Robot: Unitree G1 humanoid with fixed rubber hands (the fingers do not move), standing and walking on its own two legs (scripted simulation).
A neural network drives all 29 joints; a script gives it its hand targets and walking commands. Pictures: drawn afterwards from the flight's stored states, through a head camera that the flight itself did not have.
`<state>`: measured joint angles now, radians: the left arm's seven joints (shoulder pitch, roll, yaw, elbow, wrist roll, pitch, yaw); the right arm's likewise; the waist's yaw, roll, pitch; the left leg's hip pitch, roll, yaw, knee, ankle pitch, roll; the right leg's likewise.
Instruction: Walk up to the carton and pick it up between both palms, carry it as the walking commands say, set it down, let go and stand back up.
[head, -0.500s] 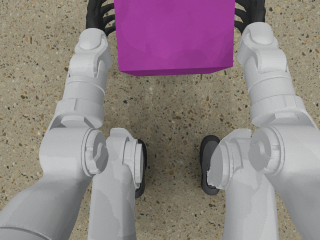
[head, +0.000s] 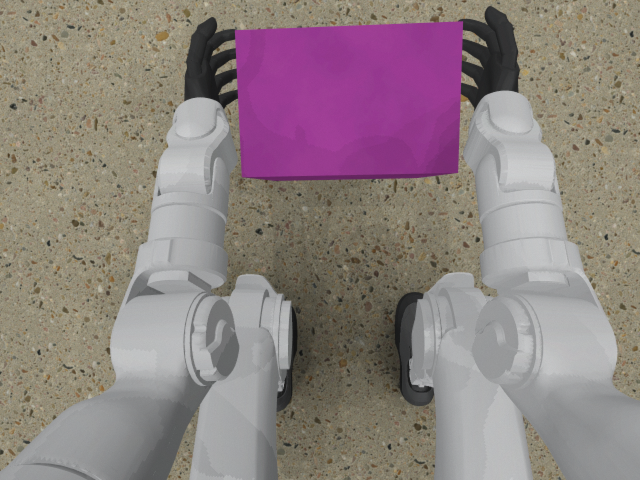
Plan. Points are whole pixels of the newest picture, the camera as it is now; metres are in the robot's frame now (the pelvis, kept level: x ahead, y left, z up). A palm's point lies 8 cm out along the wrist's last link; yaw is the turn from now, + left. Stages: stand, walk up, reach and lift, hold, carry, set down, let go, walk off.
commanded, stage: reach and lift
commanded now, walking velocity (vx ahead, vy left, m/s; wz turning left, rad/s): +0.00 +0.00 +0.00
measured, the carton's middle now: (346, 120) +0.51 +0.00 -0.18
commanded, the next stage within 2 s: none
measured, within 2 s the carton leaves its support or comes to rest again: neither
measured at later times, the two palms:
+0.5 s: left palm (180, 90) +0.49 +0.15 -0.02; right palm (531, 84) +0.49 -0.15 -0.02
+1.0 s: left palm (138, 69) +0.48 +0.15 +0.05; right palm (593, 61) +0.48 -0.15 +0.05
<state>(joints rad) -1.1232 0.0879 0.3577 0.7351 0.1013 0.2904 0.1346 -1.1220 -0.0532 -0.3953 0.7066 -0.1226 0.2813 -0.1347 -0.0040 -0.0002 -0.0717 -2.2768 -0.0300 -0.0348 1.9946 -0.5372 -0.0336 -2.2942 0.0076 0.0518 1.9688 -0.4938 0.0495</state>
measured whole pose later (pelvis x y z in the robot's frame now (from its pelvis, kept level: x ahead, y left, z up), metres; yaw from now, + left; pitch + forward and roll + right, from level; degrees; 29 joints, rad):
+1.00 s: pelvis +0.01 +0.00 +0.11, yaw +0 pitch +45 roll +0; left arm -0.92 -0.05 0.46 0.65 0.23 0.36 0.11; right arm -0.92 0.06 -0.46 0.64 -0.25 0.36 -0.13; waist 0.00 0.01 -0.28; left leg -1.95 -0.02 -0.03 1.65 -0.49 -0.03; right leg -1.97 0.01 0.05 1.63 -0.45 0.04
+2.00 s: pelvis +0.05 +0.00 +0.24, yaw +0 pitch +35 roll +0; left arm -0.64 -0.14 0.45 0.57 0.29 0.34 0.07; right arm -0.63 0.16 -0.44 0.56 -0.29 0.35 -0.10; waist 0.01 0.00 -0.29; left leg -1.35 -0.01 -0.04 1.16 -0.41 -0.02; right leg -1.37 0.01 0.05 1.14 -0.37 0.03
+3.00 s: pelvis +0.09 -0.01 +0.35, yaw +0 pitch +11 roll +0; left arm -0.38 -0.19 0.35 0.39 0.35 0.48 -0.04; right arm -0.37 0.19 -0.38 0.37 -0.35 0.47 0.02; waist 0.00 0.00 -0.09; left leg -0.50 0.00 -0.05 0.50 -0.20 -0.02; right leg -0.52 -0.01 0.04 0.50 -0.18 0.02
